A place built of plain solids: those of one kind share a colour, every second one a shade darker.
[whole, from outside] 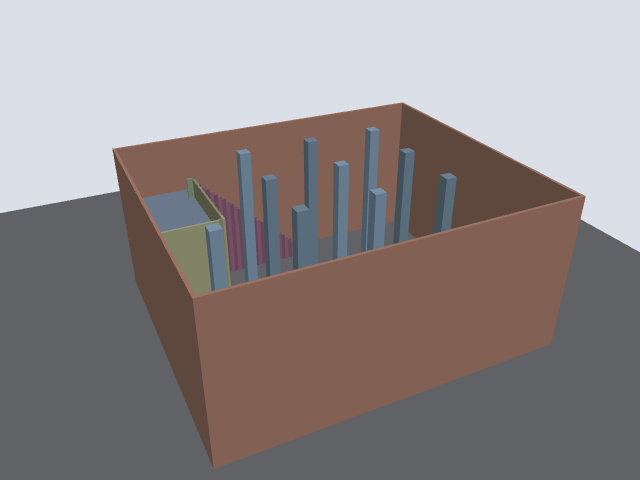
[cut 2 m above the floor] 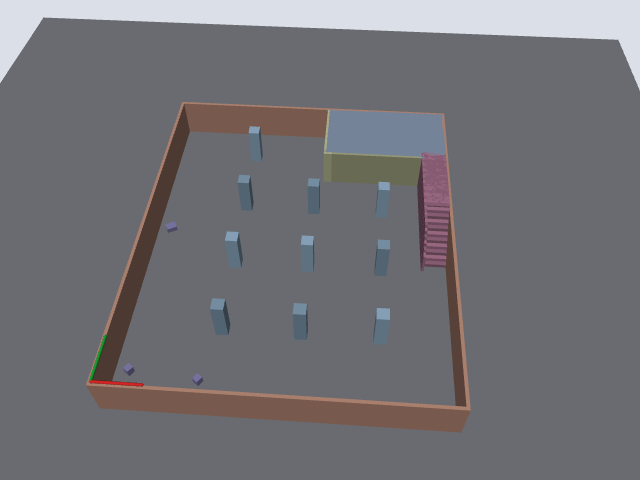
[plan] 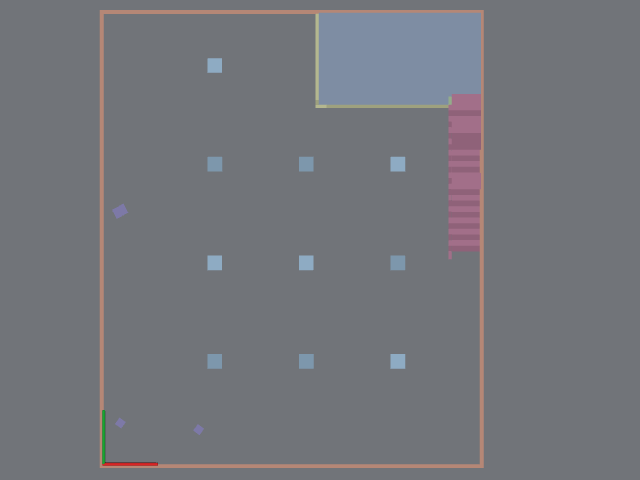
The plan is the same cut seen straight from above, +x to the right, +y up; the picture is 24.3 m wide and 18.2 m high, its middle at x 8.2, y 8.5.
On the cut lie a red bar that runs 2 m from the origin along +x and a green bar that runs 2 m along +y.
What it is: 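A covered reservoir's hall 14.3 x 17.1 m, 8.1 m high, on 10 brick piers 0.56 m square, 3.5 x 3.7 m apart; along one wall a straight stair 1.07 m broad in ONE RUN of 27 risers of 0.192 m from the floor to an entrance gallery 6.1 x 3.4 m at 5.19 m; guards of upright bars over a brick kerb 1.07 m over every tread and the gallery; no daylight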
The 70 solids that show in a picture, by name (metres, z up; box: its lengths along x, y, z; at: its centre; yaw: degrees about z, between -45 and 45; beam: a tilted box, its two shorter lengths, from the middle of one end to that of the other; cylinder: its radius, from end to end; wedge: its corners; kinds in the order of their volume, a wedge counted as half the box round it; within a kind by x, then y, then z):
{
 "gal_1": {"box": [6.16, 3.49, 5.24], "at": [11.23, 15.38, 2.57]},
 "wall_1": {"box": [0.15, 17.37, 8.18], "at": [-0.07, 8.54, 4.04]},
 "wall_2": {"box": [14.56, 0.15, 8.18], "at": [7.13, -0.07, 4.04]},
 "wall_3": {"box": [14.56, 0.15, 8.18], "at": [7.13, 17.14, 4.04]},
 "wall_4": {"box": [0.15, 17.37, 8.18], "at": [14.34, 8.54, 4.04]},
 "stair_1": {"box": [0.12, 0.3, 1.12], "at": [13.13, 7.92, 0.51]},
 "stair_2": {"box": [0.12, 0.21, 1.31], "at": [13.13, 8.17, 0.61]},
 "stair_3": {"box": [0.12, 0.21, 1.5], "at": [13.13, 8.39, 0.7]},
 "stair_4": {"box": [0.12, 0.21, 1.7], "at": [13.13, 8.6, 0.8]},
 "stair_5": {"box": [0.12, 0.21, 1.88], "at": [13.13, 9.88, 0.89]},
 "stair_6": {"box": [0.12, 0.21, 2.85], "at": [13.13, 9.88, 1.38]},
 "stair_7": {"box": [0.12, 0.21, 2.07], "at": [13.13, 10.1, 0.99]},
 "stair_8": {"box": [0.12, 0.21, 3.04], "at": [13.13, 10.1, 1.47]},
 "stair_9": {"box": [0.12, 0.21, 2.27], "at": [13.13, 10.31, 1.08]},
 "stair_10": {"box": [0.12, 0.21, 3.04], "at": [13.13, 11.17, 1.47]},
 "stair_11": {"box": [0.12, 0.21, 3.23], "at": [13.13, 11.38, 1.56]},
 "stair_12": {"box": [0.12, 0.21, 4.2], "at": [13.13, 11.38, 2.05]},
 "stair_13": {"box": [0.12, 0.21, 3.42], "at": [13.13, 11.6, 1.66]},
 "stair_14": {"box": [0.12, 0.21, 4.39], "at": [13.13, 11.6, 2.15]},
 "stair_15": {"box": [0.12, 0.21, 3.61], "at": [13.13, 11.81, 1.76]},
 "stair_16": {"box": [0.12, 0.21, 4.58], "at": [13.13, 11.81, 2.24]},
 "stair_17": {"box": [0.12, 0.21, 3.81], "at": [13.13, 12.03, 1.85]},
 "stair_18": {"box": [0.12, 0.21, 4.78], "at": [13.13, 12.03, 2.34]},
 "stair_19": {"box": [0.12, 0.21, 4.97], "at": [13.13, 12.24, 2.43]},
 "stair_20": {"box": [0.12, 0.21, 5.16], "at": [13.13, 12.45, 2.53]},
 "stair_21": {"box": [0.12, 0.21, 5.35], "at": [13.13, 12.67, 2.63]},
 "stair_22": {"box": [1.12, 0.62, 0.24], "at": [13.75, 8.38, 0.07]},
 "stair_23": {"box": [1.12, 0.62, 0.43], "at": [13.75, 8.59, 0.17]},
 "stair_24": {"box": [1.12, 0.62, 0.63], "at": [13.75, 8.81, 0.26]},
 "stair_25": {"box": [1.12, 0.62, 0.82], "at": [13.75, 9.02, 0.36]},
 "stair_26": {"box": [1.12, 0.62, 1.01], "at": [13.75, 9.23, 0.46]},
 "stair_27": {"box": [1.12, 0.62, 1.2], "at": [13.75, 9.45, 0.55]},
 "stair_28": {"box": [1.12, 0.62, 1.4], "at": [13.75, 9.66, 0.65]},
 "stair_29": {"box": [1.12, 0.62, 1.59], "at": [13.75, 9.88, 0.74]},
 "stair_30": {"box": [1.12, 0.62, 1.78], "at": [13.75, 10.09, 0.84]},
 "stair_31": {"box": [1.12, 0.62, 1.97], "at": [13.75, 10.3, 0.94]},
 "stair_32": {"box": [1.12, 0.62, 2.17], "at": [13.75, 10.52, 1.03]},
 "stair_33": {"box": [1.12, 0.62, 2.36], "at": [13.75, 10.73, 1.13]},
 "stair_34": {"box": [1.12, 0.62, 2.74], "at": [13.75, 11.16, 1.32]},
 "stair_35": {"box": [1.12, 0.62, 2.94], "at": [13.75, 11.37, 1.42]},
 "stair_36": {"box": [1.12, 0.62, 3.13], "at": [13.75, 11.59, 1.51]},
 "stair_37": {"box": [1.12, 0.62, 3.32], "at": [13.75, 11.8, 1.61]},
 "stair_38": {"box": [1.12, 0.62, 3.51], "at": [13.75, 12.02, 1.71]},
 "stair_39": {"box": [1.12, 0.62, 3.71], "at": [13.75, 12.23, 1.8]},
 "stair_40": {"box": [1.12, 0.62, 4.09], "at": [13.75, 12.66, 2.0]},
 "stair_41": {"box": [1.12, 0.62, 4.28], "at": [13.75, 12.87, 2.09]},
 "stair_42": {"box": [1.12, 0.62, 4.48], "at": [13.75, 13.09, 2.19]},
 "stair_43": {"box": [1.12, 0.62, 4.67], "at": [13.75, 13.3, 2.28]},
 "stair_44": {"box": [1.12, 0.62, 4.86], "at": [13.75, 13.51, 2.38]},
 "stair_45": {"box": [1.12, 0.62, 5.05], "at": [13.75, 13.73, 2.48]},
 "pier_1": {"box": [0.56, 0.56, 8.17], "at": [4.21, 3.9, 4.04]},
 "pier_2": {"box": [0.56, 0.56, 8.17], "at": [4.21, 7.64, 4.04]},
 "pier_3": {"box": [0.56, 0.56, 8.17], "at": [4.21, 11.38, 4.04]},
 "pier_4": {"box": [0.56, 0.56, 8.17], "at": [4.21, 15.12, 4.04]},
 "pier_5": {"box": [0.56, 0.56, 8.17], "at": [7.68, 3.9, 4.04]},
 "pier_6": {"box": [0.56, 0.56, 8.17], "at": [7.68, 7.64, 4.04]},
 "pier_7": {"box": [0.56, 0.56, 8.17], "at": [7.68, 11.38, 4.04]},
 "pier_8": {"box": [0.56, 0.56, 8.17], "at": [11.15, 3.9, 4.04]},
 "pier_9": {"box": [0.56, 0.56, 8.17], "at": [11.15, 7.64, 4.04]},
 "pier_10": {"box": [0.56, 0.56, 8.17], "at": [11.15, 11.38, 4.04]},
 "piece_1": {"box": [0.12, 0.18, 6.35], "at": [8.09, 13.72, 3.13]},
 "piece_2": {"box": [0.12, 3.26, 5.34], "at": [8.09, 15.44, 2.62]},
 "piece_3": {"box": [0.12, 3.26, 6.31], "at": [8.09, 15.44, 3.11]},
 "piece_4": {"box": [0.42, 0.12, 6.35], "at": [8.24, 13.57, 3.13]},
 "piece_5": {"box": [4.62, 0.12, 5.34], "at": [10.76, 13.57, 2.62]},
 "piece_6": {"box": [4.62, 0.12, 6.31], "at": [10.76, 13.57, 3.11]},
 "fin_1": {"box": [0.13, 0.31, 6.35], "at": [13.13, 13.79, 3.13]},
 "box_cardboard_1": {"box": [0.5, 0.39, 0.3], "at": [0.62, 9.59, 0.1], "yaw": 28.6},
 "box_cardboard_2": {"box": [0.3, 0.3, 0.42], "at": [0.63, 1.56, 0.16], "yaw": -35.1},
 "box_cardboard_3": {"box": [0.3, 0.3, 0.39], "at": [3.6, 1.31, 0.15], "yaw": -35.8}
}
